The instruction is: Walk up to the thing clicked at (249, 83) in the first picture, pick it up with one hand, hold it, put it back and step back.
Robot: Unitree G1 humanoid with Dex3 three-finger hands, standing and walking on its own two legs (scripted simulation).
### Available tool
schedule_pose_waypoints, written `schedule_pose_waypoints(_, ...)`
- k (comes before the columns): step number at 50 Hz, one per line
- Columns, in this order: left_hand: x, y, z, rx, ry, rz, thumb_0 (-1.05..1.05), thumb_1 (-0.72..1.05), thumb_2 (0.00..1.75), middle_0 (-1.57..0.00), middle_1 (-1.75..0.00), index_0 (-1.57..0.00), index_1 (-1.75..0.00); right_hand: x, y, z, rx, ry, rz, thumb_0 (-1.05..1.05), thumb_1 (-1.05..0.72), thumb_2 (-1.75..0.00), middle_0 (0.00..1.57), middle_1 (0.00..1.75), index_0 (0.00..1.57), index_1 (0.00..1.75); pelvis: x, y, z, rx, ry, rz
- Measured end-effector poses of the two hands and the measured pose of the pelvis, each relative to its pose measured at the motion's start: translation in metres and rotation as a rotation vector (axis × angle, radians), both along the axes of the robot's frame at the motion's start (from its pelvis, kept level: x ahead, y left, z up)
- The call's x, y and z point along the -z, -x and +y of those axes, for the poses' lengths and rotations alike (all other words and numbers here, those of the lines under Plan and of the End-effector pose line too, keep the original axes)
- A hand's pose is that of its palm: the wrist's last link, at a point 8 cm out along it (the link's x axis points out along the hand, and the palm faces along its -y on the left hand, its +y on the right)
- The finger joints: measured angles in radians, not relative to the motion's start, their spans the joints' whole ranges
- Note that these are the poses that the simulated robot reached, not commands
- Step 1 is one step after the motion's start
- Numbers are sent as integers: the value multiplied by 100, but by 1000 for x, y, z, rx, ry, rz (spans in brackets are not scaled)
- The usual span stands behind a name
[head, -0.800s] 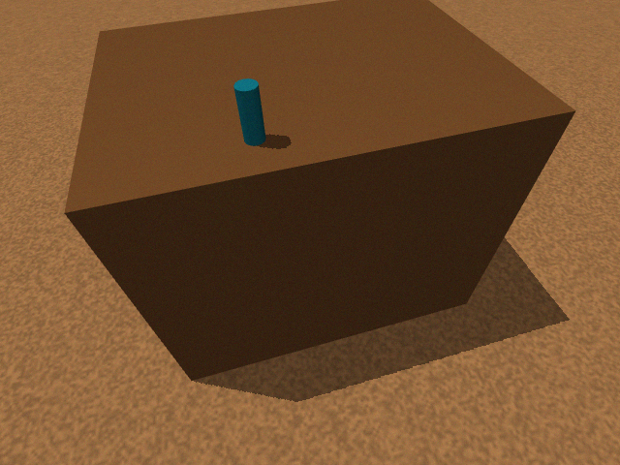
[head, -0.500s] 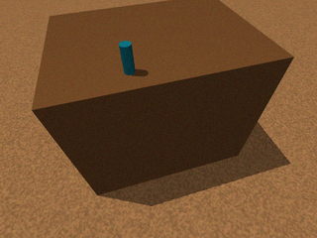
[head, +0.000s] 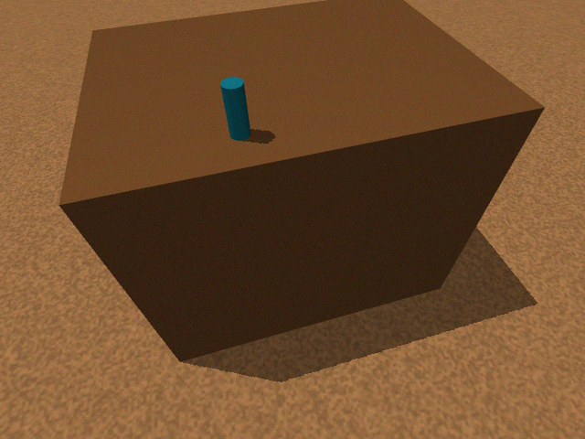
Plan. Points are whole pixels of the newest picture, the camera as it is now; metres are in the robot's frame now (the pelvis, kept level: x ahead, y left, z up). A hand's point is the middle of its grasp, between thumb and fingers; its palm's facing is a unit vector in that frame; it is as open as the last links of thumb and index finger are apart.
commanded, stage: stand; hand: right
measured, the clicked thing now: (236, 110) +0.68 +0.14 +0.08
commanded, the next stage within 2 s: walk up in 0.32 s
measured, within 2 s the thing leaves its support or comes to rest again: neither
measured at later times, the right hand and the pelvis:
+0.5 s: hand out of the picture +0.09 -0.25 -0.16, palm faces -0.12 +0.93 -0.34, open 7.3 cm; pelvis +0.01 +0.03 -0.01, yaw +5 degrees
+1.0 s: hand (363, 408) +0.20 -0.08 -0.17, palm faces -0.23 +0.93 -0.29, open 7.3 cm; pelvis +0.13 +0.16 -0.02, yaw +14 degrees
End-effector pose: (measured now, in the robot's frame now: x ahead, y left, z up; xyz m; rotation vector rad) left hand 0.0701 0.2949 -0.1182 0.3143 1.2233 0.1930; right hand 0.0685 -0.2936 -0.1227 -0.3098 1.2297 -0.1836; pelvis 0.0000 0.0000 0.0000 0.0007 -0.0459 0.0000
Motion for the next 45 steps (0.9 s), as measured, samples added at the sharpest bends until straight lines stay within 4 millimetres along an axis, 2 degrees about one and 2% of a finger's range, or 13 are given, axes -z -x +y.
schedule_pose_waypoints(17,-1,0,1,-9,-2,-9,1,90,90,-20,-30,-20,-29,0,-5,-1,-8,-5,-3,0,-90,-90,20,30,21,30,1,-1,0,-9,4,1)
schedule_pose_waypoints(21,-6,11,22,-64,-50,-72,1,90,90,-21,-30,-21,-30,1,-10,-5,-61,4,37,0,-90,-90,21,30,21,30,5,-4,9,-51,20,2)
schedule_pose_waypoints(26,-17,34,70,-119,-135,-42,1,90,90,-21,-30,-21,-30,-3,-27,1,-89,16,51,0,-91,-90,20,30,21,30,8,-15,33,-98,29,-1)
schedule_pose_waypoints(31,-16,42,128,-150,-185,-20,1,90,90,-21,-30,-21,-30,0,-54,31,-128,35,57,1,-91,-90,20,30,20,30,19,-31,70,-142,41,-8)
schedule_pose_waypoints(36,10,29,186,-156,-193,11,1,90,90,-21,-30,-20,-30,11,-87,84,-138,49,-4,0,-91,-90,20,30,20,30,40,-52,117,-158,0,-14)
schedule_pose_waypoints(38,13,17,194,-161,-176,17,1,90,90,-20,-30,-20,-29,12,-91,105,-132,30,-22,0,-91,-90,20,30,20,30,40,-60,129,-179,13,-16)
schedule_pose_waypoints(41,7,-10,196,-155,-135,-27,1,91,90,-20,-30,-20,-29,8,-92,132,-141,0,13,0,-91,-90,20,30,21,30,28,-74,142,-203,13,-7)
schedule_pose_waypoints(45,-4,-41,196,-151,-96,-87,1,91,90,-20,-30,-20,-29,6,-104,154,-170,-22,38,0,-90,-90,21,30,21,30,19,-96,155,-228,-5,-3)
